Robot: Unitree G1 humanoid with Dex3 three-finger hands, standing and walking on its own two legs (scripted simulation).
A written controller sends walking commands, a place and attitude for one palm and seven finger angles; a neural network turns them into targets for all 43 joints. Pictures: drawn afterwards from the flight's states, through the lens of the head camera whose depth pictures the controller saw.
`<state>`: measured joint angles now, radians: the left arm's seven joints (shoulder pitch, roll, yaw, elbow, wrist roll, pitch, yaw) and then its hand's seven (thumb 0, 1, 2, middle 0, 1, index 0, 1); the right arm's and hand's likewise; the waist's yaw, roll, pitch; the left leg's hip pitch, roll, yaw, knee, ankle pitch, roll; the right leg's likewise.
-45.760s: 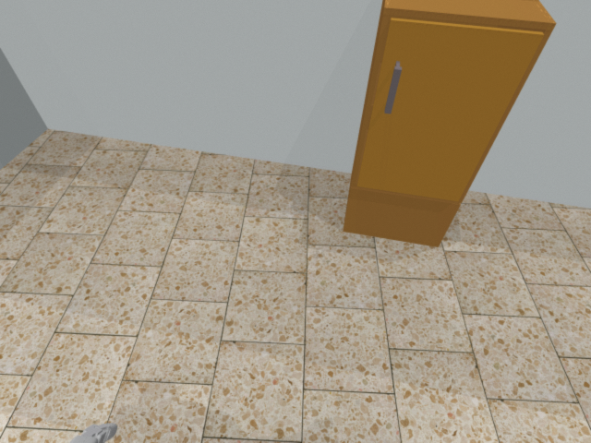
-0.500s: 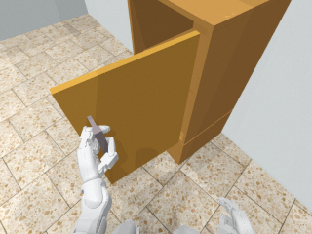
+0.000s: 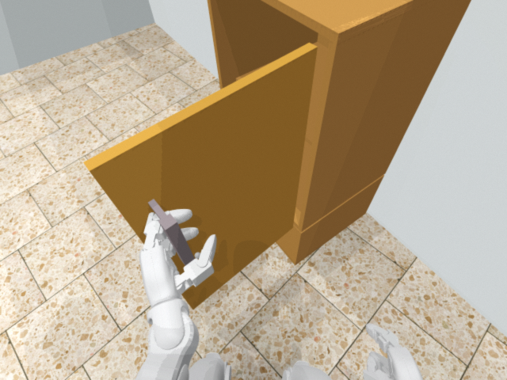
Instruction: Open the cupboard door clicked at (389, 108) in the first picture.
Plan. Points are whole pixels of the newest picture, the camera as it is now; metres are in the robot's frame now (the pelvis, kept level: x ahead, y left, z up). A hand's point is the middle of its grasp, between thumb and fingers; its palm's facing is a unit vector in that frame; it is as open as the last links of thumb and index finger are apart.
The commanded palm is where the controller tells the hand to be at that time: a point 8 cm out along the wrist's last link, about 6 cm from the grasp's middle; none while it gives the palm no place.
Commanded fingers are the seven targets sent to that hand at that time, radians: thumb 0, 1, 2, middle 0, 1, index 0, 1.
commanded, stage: open thumb and fingers to let go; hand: left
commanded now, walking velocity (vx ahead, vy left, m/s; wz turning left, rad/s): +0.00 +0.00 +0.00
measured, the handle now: (172, 234) +0.33 +0.14 +0.04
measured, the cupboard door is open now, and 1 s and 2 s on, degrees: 95 98 97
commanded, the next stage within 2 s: slide the hand sideways off the handle in 0.52 s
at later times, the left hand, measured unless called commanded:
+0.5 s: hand (198, 258) +0.29 +0.10 +0.03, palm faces +0.31 -0.95 +0.00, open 14.9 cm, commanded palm +0.25 +0.15 +0.03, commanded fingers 0.00 -0.50 0.30 -0.15 -0.30 -0.15 -0.30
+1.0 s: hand (187, 289) +0.25 +0.10 +0.04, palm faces -0.13 -0.99 +0.04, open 16.3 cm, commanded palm +0.23 +0.17 +0.03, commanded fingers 0.00 -0.50 0.30 -0.15 -0.30 -0.15 -0.30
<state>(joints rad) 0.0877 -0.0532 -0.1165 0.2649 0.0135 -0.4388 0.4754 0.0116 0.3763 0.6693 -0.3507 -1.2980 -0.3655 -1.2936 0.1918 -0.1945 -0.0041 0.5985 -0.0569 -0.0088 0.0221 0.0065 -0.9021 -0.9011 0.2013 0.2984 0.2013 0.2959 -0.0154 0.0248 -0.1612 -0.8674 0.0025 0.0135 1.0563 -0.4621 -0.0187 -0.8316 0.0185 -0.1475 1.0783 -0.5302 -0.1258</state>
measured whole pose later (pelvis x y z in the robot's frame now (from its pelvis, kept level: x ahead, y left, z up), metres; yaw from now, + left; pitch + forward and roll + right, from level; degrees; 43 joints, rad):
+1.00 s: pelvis -0.01 +0.05 -0.01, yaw -2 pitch +15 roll -1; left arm 0.23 0.05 -0.20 0.08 -0.06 -0.43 0.04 -0.01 -0.50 0.30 -0.16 -0.32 -0.16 -0.32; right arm 0.23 -0.23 0.01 0.47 -0.01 -0.03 0.03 0.01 -0.90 -0.90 0.20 0.30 0.20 0.30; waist -0.01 0.04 -0.16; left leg -0.91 0.00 0.05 1.14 -0.50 0.05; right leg -0.86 0.01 -0.11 1.14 -0.53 -0.07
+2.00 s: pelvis +0.00 +0.04 -0.03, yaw -2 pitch +17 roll -2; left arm 0.55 0.20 0.03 -0.17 -0.25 -0.43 -0.24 -0.01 -0.50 0.30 -0.15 -0.31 -0.17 -0.30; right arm 0.21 -0.23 0.00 0.44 0.02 -0.06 -0.04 0.01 -0.90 -0.90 0.20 0.30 0.20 0.30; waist 0.01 0.04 -0.17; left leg -0.99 0.02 0.01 1.25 -0.56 0.03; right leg -0.93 0.03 -0.15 1.21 -0.58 -0.08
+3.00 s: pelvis +0.04 +0.08 +0.08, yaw -2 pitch -3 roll -1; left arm 0.53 0.34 0.25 -0.40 -0.06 -0.03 0.12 0.00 0.39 0.68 -0.19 -0.30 -0.19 -0.30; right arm 0.21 -0.23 0.06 0.59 0.01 -0.08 -0.06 0.01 -0.90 -0.90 0.21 0.30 0.21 0.30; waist 0.06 0.06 -0.01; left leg -0.14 -0.05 0.06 0.46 -0.27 0.08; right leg -0.09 0.01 -0.07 0.41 -0.27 -0.01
